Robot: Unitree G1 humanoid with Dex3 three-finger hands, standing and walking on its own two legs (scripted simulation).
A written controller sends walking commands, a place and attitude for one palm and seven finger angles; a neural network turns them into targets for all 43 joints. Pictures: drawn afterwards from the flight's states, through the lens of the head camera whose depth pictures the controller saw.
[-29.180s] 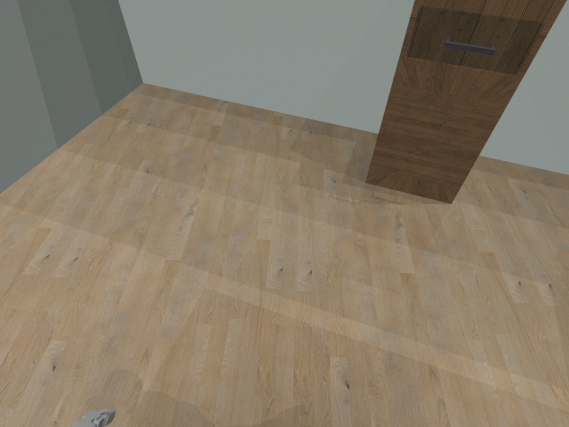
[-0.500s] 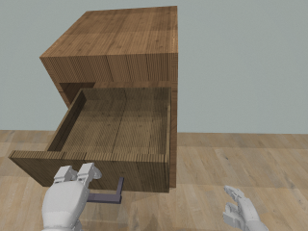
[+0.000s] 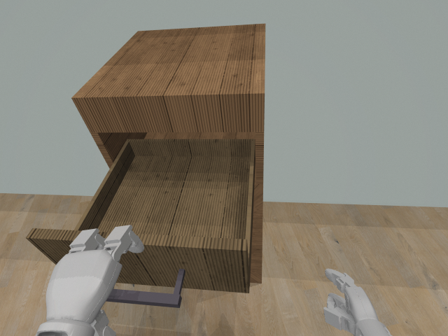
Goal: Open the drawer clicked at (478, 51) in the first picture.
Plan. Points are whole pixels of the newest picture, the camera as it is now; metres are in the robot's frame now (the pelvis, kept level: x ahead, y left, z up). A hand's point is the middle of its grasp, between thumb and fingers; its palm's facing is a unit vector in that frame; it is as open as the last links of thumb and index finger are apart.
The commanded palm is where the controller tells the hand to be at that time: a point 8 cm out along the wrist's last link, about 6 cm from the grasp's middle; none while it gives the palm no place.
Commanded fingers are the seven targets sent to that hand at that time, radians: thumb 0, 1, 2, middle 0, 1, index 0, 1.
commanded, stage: lift the hand off the handle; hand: left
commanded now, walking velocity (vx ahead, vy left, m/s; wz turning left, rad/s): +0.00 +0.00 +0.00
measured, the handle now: (138, 285) +0.20 +0.20 +0.00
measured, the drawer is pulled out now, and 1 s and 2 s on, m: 0.30 0.30 0.30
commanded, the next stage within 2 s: draw the hand back to the body in 0.36 s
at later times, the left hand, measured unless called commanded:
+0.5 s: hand (99, 271) +0.16 +0.20 +0.13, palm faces +0.11 -0.19 -0.98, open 13.8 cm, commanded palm +0.13 +0.20 +0.20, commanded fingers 0.00 -0.50 0.30 -0.30 -1.20 -0.30 -1.20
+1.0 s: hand (70, 272) +0.16 +0.24 +0.13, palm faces +0.09 -0.14 -0.99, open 13.8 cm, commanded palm +0.12 +0.24 +0.20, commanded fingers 0.00 -0.50 0.30 -0.30 -1.20 -0.30 -1.20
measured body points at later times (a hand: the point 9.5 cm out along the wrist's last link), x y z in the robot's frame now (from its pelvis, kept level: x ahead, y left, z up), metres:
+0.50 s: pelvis -0.01 +0.01 +0.01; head -0.03 -0.04 +0.46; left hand +0.15 +0.21 +0.18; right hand +0.23 -0.18 -0.06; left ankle +0.00 +0.09 -0.72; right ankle -0.03 -0.09 -0.72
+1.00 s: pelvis -0.01 +0.01 +0.01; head -0.02 -0.03 +0.46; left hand +0.15 +0.25 +0.19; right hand +0.23 -0.19 -0.06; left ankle +0.00 +0.09 -0.72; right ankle -0.03 -0.09 -0.72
